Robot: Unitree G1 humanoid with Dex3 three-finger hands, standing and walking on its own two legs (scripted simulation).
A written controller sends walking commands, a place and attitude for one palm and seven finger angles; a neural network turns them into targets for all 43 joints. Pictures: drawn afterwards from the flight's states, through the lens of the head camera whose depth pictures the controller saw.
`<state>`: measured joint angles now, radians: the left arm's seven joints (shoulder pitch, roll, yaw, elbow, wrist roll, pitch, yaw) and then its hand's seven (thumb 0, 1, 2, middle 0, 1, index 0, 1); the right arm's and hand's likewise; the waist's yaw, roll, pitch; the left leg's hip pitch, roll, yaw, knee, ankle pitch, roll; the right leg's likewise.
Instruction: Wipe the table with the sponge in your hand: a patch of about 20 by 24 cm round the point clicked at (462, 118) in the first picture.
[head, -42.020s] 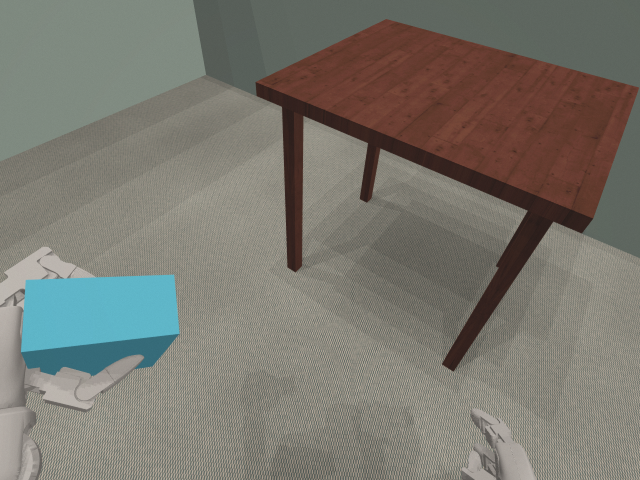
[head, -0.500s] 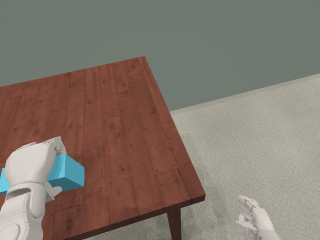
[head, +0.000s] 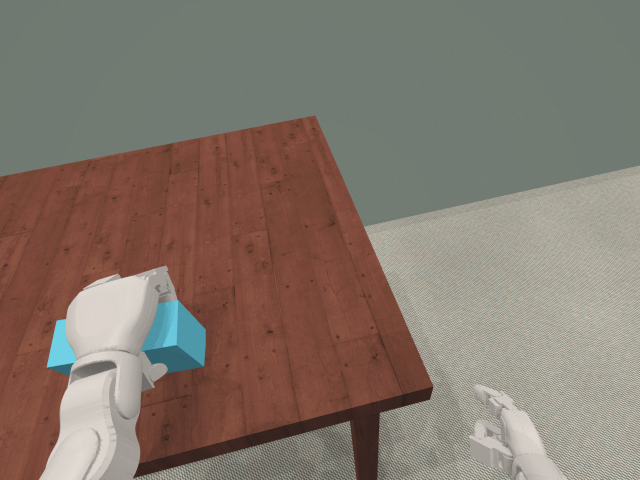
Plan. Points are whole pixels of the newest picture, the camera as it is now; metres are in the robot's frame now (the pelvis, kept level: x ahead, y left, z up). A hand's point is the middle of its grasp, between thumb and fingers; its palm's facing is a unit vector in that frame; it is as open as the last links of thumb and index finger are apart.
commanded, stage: slide across to the third lane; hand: left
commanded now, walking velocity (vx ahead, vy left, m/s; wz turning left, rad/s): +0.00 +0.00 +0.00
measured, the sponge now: (142, 349) +0.24 +0.28 +0.05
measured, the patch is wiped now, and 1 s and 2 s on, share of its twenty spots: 0.60 0.65 0.65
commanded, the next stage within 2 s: wipe forward along the third lane in 1.30 s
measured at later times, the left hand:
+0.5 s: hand (173, 325) +0.25 +0.22 +0.10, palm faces +0.09 -0.04 -1.00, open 9.3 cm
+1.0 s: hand (177, 326) +0.25 +0.22 +0.10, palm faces +0.08 -0.07 -0.99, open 9.2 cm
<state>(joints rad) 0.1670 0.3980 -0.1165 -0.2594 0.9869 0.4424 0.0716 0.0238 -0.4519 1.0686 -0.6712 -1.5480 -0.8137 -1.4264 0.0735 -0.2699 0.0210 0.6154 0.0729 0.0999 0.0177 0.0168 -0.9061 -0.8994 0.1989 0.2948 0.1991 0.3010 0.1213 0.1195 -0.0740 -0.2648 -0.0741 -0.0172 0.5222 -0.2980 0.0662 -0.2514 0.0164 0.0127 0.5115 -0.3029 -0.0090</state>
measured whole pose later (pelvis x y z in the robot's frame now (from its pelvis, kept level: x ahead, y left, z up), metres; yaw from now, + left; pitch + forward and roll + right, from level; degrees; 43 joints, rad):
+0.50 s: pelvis -0.02 -0.02 +0.00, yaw +1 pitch +1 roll +0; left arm -0.06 0.36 -0.24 -0.07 1.02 0.52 0.05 0.02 -0.49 1.08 -0.72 -1.52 -0.86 -1.38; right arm 0.04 -0.26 0.05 0.64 0.09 0.14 0.03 0.02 -0.91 -0.90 0.20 0.30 0.20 0.30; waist 0.13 0.11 -0.07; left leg -0.28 -0.07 -0.03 0.54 -0.27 0.05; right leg -0.28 0.02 0.00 0.56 -0.30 -0.03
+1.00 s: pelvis -0.02 -0.04 +0.00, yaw -1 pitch +1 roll +1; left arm 0.02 0.40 -0.14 -0.07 0.95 0.44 0.06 0.01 -0.47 1.09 -0.70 -1.54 -0.84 -1.41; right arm 0.08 -0.29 0.03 0.65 0.09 0.12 0.00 0.02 -0.91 -0.90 0.20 0.29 0.20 0.30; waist 0.09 0.12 -0.07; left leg -0.25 -0.04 -0.02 0.51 -0.27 0.02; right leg -0.26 0.05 0.01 0.53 -0.28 -0.06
